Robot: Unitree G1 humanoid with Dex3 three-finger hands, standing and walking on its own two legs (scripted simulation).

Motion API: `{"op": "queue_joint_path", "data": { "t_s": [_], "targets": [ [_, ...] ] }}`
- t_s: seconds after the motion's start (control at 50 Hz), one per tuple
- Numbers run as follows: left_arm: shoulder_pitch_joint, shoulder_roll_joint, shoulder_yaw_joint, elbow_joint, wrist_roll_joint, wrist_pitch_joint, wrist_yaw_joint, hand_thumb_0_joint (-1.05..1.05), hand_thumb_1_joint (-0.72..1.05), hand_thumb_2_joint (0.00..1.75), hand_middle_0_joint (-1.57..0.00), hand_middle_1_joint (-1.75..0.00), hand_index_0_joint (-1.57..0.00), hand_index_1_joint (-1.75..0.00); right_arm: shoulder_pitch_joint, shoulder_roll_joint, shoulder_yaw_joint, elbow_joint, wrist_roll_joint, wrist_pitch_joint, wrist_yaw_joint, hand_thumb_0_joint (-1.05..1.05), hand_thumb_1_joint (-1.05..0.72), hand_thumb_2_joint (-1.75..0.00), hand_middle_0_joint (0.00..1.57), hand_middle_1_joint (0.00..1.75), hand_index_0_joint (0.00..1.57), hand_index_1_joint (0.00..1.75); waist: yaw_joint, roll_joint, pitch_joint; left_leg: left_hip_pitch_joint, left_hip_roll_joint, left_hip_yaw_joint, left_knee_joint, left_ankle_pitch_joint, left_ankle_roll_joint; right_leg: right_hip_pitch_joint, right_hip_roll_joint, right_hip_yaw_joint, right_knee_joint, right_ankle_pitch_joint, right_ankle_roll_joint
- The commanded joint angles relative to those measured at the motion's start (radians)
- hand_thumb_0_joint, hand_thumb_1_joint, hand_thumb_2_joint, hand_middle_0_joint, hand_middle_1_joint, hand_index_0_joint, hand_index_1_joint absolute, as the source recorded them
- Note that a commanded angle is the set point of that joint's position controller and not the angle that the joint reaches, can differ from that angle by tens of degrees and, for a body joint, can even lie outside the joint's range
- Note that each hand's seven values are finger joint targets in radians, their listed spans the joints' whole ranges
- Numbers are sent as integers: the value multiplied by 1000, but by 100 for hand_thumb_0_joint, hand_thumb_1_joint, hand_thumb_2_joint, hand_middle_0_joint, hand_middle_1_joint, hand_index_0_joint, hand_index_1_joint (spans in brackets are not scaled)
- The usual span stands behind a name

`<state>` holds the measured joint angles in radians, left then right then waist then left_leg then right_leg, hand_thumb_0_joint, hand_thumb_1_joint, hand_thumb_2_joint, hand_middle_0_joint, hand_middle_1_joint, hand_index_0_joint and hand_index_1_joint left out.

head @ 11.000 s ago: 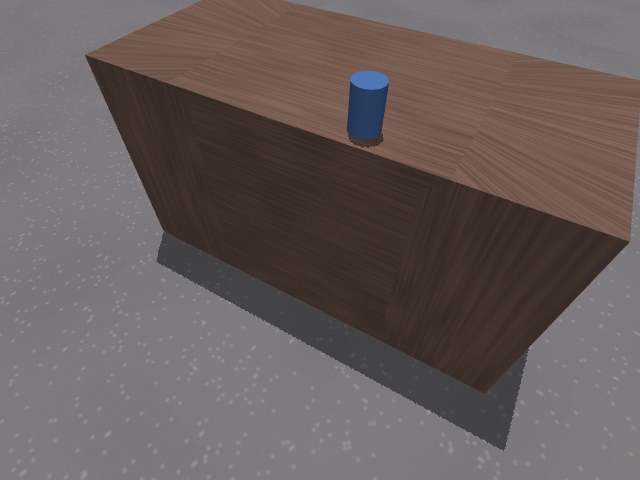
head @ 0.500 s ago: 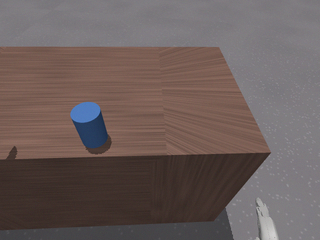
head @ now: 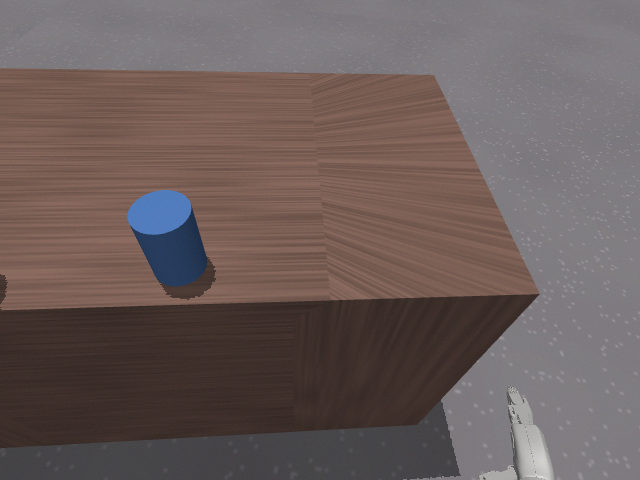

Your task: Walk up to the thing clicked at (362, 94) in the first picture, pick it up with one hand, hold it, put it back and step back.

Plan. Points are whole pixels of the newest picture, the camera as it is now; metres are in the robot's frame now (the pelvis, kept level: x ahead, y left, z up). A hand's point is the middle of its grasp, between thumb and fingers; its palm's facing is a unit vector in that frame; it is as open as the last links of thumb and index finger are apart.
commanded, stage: go down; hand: left
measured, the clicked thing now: (171, 240) +0.42 +0.21 +0.04
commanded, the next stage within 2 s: approach in 0.72 s
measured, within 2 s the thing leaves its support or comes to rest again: neither
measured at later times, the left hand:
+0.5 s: hand out of the picture +0.33 +0.41 +0.16, palm faces +0.20 -0.98 -0.01, open 17.6 cm
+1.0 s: hand out of the picture +0.33 +0.39 +0.15, palm faces +0.17 -0.98 -0.01, open 17.4 cm
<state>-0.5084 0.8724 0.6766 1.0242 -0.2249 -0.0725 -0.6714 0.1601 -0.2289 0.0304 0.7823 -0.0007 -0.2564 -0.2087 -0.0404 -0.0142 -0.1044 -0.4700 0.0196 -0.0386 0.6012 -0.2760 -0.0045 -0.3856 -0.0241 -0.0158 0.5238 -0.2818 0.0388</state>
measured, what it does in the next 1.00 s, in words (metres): stands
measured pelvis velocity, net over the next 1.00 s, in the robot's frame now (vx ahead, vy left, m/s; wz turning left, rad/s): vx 0.00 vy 0.00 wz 0.00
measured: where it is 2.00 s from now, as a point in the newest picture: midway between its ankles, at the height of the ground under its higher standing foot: outside the picture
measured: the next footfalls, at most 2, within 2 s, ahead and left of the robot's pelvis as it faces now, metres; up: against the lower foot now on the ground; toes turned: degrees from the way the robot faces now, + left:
none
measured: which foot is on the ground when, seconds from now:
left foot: down 0.00-1.00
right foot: down 0.00-1.00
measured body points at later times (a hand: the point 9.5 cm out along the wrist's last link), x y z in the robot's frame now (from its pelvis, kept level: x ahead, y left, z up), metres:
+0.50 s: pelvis +0.01 +0.01 +0.00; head +0.02 +0.03 +0.45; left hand +0.31 +0.46 +0.16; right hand +0.16 -0.25 -0.08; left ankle +0.01 +0.12 -0.73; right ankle -0.02 -0.15 -0.73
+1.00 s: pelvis +0.00 +0.00 -0.01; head +0.03 +0.02 +0.44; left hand +0.32 +0.44 +0.15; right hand +0.16 -0.25 -0.08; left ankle +0.01 +0.12 -0.73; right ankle -0.02 -0.15 -0.73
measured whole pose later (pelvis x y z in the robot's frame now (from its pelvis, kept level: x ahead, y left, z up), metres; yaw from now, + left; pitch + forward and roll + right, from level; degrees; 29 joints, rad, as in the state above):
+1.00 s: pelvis +0.00 +0.00 -0.01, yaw +0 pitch +9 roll -2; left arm -0.50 0.84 0.63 0.99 -0.24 -0.06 -0.67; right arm 0.19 -0.22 0.05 0.74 0.00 -0.25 -0.20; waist -0.03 -0.01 -0.11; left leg -0.51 0.01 -0.04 0.65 -0.30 0.00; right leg -0.43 -0.03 -0.02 0.58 -0.31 0.04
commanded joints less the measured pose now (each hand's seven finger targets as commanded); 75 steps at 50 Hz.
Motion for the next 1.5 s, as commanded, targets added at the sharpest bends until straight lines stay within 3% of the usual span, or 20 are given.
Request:
{"op": "queue_joint_path", "data": {
  "t_s": [0.0, 0.12, 0.2, 0.3, 0.34, 0.48, 0.54, 0.56, 0.72, 0.76, 0.84, 0.9, 1.06, 1.1, 1.2, 1.24, 1.34, 1.38, 1.44, 1.48],
  "targets": [
    [-313, 456, 87, -236, -33, -71, -7, 0, -57, 6, -4, -5, -4, -5, -60, -155, -54, -136, 2, -50, -17, 0, 53, -5, 5, 5, 5, 5, 19, 215, -300, 270, -32, 9, -46, 265, 15, -1, 30, -34, -47, 202, -44],
    [-317, 360, 15, -225, -40, -54, -20, 0, -58, 7, -5, -6, -4, -7, -93, -136, -37, -151, 5, -51, -13, 0, 54, -6, 5, 5, 5, 5, 14, 209, -266, 269, -20, -1, -42, 307, 11, -43, 37, -39, -36, 203, -50],
    [-312, 422, 55, -243, -37, -43, -7, 0, -54, 7, -4, -5, -4, -5, -50, -157, -48, -140, 6, -49, -18, 0, 54, -5, 5, 5, 5, 5, 16, 220, -264, 257, -23, 1, -48, 245, 9, -41, 36, -42, -41, 165, -49],
    [-268, 464, 118, -283, -47, -44, 1, 0, -57, 7, -4, -7, -4, -7, -19, -194, -72, -224, 7, -44, -18, 0, 54, -5, 5, 5, 5, 5, 25, 169, -323, 278, -26, 6, -19, 366, 17, 13, 33, -42, -26, 266, -41],
    [-255, 402, 72, -274, -43, -34, -7, 0, -58, 8, -4, -7, -4, -7, 19, -124, -28, -156, 10, -32, -5, 0, 54, -5, 5, 5, 5, 5, 32, 193, -284, 268, -27, 7, -23, 381, 17, 0, 33, -40, -25, 269, -44],
    [-294, 340, 11, -276, -45, -24, -6, 0, -54, 7, -4, -5, -4, -6, -60, -151, -48, -126, 8, -38, -10, 0, 53, -5, 5, 5, 5, 5, 22, 195, -230, 247, -15, -8, -49, 269, 8, -46, 38, -49, -26, 163, -53],
    [-293, 435, 90, -283, -41, -38, 4, 0, -53, 7, -3, -6, -4, -6, -67, -198, -84, -204, 8, -43, -19, 0, 54, -5, 5, 5, 5, 5, 24, 187, -265, 238, -26, 2, -38, 245, 11, -14, 32, -42, -28, 174, -47],
    [-314, 407, 64, -312, -44, -39, 0, 0, -52, 7, -3, -5, -3, -5, 14, -142, -47, -111, 7, -28, -11, 0, 54, -5, 5, 5, 5, 5, 26, 206, -259, 249, -27, 0, -40, 246, 12, -23, 33, -44, -27, 168, -49],
    [-288, 423, 87, -308, -47, -31, -11, 0, -55, 7, -4, -6, -4, -7, -29, -139, -29, -180, 11, -43, -8, 0, 54, -5, 5, 5, 5, 5, 30, 228, -270, 259, -24, -2, -37, 307, 8, -21, 33, -45, -26, 196, -50],
    [-280, 323, 1, -238, -50, -16, -22, 0, -53, 8, -3, -6, -3, -7, -28, -120, -30, -115, 11, -38, -10, 0, 54, -5, 5, 5, 5, 5, 13, 190, -201, 223, -27, 2, -41, 253, 15, -57, 33, -39, -30, 168, -48],
    [-318, 416, 55, -263, -45, -27, -22, 0, -52, 7, -7, -7, -6, -9, -68, -153, -27, -183, 8, -47, -12, 0, 55, -5, 5, 5, 5, 5, 33, 214, -248, 218, -27, 0, -43, 217, 11, -31, 32, -44, -23, 147, -51],
    [-320, 303, -19, -227, -49, -25, -17, 0, -52, 7, -7, -8, -5, -9, -32, -119, -22, -150, 7, -40, -10, 0, 55, -5, 5, 5, 5, 5, 0, 170, -218, 223, -30, 4, -37, 180, 20, -76, 33, -40, -24, 124, -46],
    [-312, 152, -82, -242, -67, -95, 41, 0, -58, 7, -6, -7, -6, -8, 10, -149, -39, -226, 0, -50, 6, 0, 57, -4, 5, 5, 5, 5, -26, 134, -260, 243, -17, -3, 8, 206, 17, -150, 37, -46, 28, 133, -41],
    [-329, 163, -73, -262, -65, -123, 64, 0, -56, 7, -6, -7, -6, -8, 10, -203, -91, -277, -2, -54, 9, 0, 57, -4, 5, 5, 5, 5, -38, 129, -280, 246, -13, -8, 23, 205, 13, -170, 35, -45, 41, 127, -41],
    [-301, 49, -108, -282, -61, -177, 136, 0, -53, 8, -5, -7, -5, -7, 60, -152, -77, -280, -3, -30, 51, 0, 57, -4, 5, 5, 5, 5, -25, 155, -262, 205, -4, -9, 64, 228, 4, -213, 37, -41, 82, 121, -48],
    [-279, 79, -64, -300, -59, -211, 170, 0, -51, 7, -5, -5, -5, -6, 30, -180, -98, -365, -5, -24, 62, 0, 56, -4, 5, 5, 5, 5, -18, 138, -314, 178, -7, -1, 100, 258, 9, -172, 32, -35, 104, 161, -44],
    [-310, 28, -76, -409, -45, -291, 232, 0, -55, 7, -4, -7, -6, -6, 43, -127, -63, -452, -11, 8, 103, 0, 55, -4, 5, 5, 5, 5, -2, 190, -430, 185, 1, 6, 181, 384, 8, -160, 29, -23, 178, 250, -44],
    [-338, 11, -79, -471, -43, -310, 268, 0, -55, 7, -4, -8, -6, -6, 37, -171, -109, -525, -14, 19, 109, 0, 55, -5, 5, 5, 5, 5, -10, 208, -467, 192, 1, 9, 198, 367, 1, -157, 31, -17, 199, 245, -45],
    [-278, -138, -182, -384, -23, -286, 315, 0, -49, 9, -4, -6, -5, -6, 85, -179, -134, -524, -13, 42, 122, 0, 55, -5, 5, 5, 5, 5, -38, 202, -375, 149, 12, 3, 183, 247, -8, -233, 39, -15, 199, 140, -53],
    [-275, -108, -150, -434, -26, -285, 351, 0, -51, 7, -4, -5, -5, -4, 130, -190, -149, -539, -11, 51, 128, 0, 56, -5, 5, 5, 5, 5, -23, 202, -387, 125, 10, 6, 186, 218, -7, -215, 38, -15, 207, 137, -52]
  ]
}}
